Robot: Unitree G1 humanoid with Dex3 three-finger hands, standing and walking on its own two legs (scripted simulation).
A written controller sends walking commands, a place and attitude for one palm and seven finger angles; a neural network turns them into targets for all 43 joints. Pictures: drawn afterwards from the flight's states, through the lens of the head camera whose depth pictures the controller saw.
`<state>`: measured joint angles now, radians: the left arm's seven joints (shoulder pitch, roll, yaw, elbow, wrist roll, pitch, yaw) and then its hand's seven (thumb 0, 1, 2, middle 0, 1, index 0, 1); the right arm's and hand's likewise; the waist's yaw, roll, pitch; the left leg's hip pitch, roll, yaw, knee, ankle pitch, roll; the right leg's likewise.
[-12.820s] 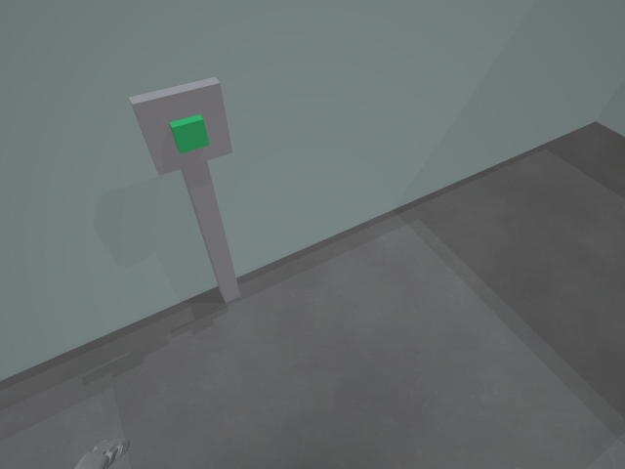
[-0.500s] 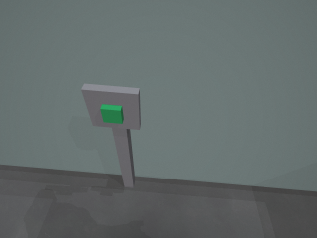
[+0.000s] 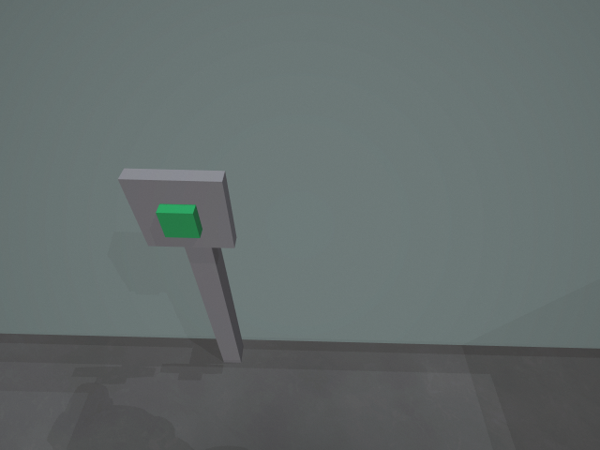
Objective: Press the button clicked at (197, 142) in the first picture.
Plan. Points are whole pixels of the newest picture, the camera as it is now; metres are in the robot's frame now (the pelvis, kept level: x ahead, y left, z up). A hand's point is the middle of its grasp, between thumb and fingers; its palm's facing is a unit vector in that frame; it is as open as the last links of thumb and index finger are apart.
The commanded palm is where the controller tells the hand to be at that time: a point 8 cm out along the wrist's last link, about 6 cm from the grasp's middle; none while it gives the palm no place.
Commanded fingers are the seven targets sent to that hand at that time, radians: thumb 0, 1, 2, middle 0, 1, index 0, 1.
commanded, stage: come to a stop and stand still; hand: left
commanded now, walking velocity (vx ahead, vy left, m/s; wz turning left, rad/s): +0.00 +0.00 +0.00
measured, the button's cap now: (180, 220) +0.51 +0.24 -0.02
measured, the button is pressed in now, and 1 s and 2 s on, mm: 0 0 0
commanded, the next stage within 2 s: look again from close up in 0.16 s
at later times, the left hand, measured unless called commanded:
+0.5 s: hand out of the picture -0.01 +0.17 -0.20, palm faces +0.03 -0.99 -0.13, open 7.4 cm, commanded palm none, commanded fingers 0.00 0.90 0.90 -0.20 -0.30 -0.20 -0.30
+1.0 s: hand out of the picture -0.11 +0.22 -0.18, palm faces +0.07 -0.98 -0.17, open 7.4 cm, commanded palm none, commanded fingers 0.00 0.90 0.90 -0.20 -0.30 -0.20 -0.30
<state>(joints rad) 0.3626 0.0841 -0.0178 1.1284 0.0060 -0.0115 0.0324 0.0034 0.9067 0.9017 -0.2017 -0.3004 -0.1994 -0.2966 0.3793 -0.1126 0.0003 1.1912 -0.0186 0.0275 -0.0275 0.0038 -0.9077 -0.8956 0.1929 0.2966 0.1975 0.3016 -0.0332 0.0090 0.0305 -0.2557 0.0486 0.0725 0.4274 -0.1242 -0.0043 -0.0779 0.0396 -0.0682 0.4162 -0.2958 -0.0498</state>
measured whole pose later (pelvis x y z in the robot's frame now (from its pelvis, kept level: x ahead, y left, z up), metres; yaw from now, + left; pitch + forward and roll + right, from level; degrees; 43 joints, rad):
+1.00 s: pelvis -0.04 +0.06 +0.00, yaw +2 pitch -1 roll -2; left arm 0.47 0.18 0.01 1.06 0.03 0.01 0.03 0.00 0.91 0.90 -0.20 -0.30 -0.20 -0.30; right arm 0.29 -0.16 0.00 1.05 -0.03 0.04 -0.01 0.01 -0.91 -0.90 0.20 0.30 0.20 0.30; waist 0.02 -0.02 -0.01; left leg -0.32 -0.07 0.04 0.45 -0.21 0.09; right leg -0.18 -0.01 -0.04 0.48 -0.37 -0.04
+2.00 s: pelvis +0.04 +0.05 +0.00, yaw +1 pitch -1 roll +0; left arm 0.17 0.12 0.01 1.02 0.00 -0.03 0.04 -0.03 0.95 0.90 -0.20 -0.30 -0.20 -0.30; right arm 0.43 -0.07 0.02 1.15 -0.02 -0.01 -0.04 0.00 -0.90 -0.90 0.19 0.30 0.20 0.30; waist -0.06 -0.01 0.01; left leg -0.17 -0.02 0.11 0.48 -0.31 0.05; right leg -0.23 -0.01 -0.09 0.50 -0.26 -0.03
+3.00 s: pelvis +0.04 -0.02 +0.00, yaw +2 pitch -1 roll +0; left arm 0.35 0.11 0.00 1.11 0.01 -0.03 0.04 0.01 0.91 0.90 -0.20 -0.30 -0.20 -0.30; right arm 0.39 -0.09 0.03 1.15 -0.02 0.00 -0.04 0.00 -0.91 -0.90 0.19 0.30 0.20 0.30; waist -0.01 0.00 0.02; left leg -0.13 0.06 0.06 0.42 -0.26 -0.04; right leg -0.15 0.08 -0.14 0.37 -0.20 -0.12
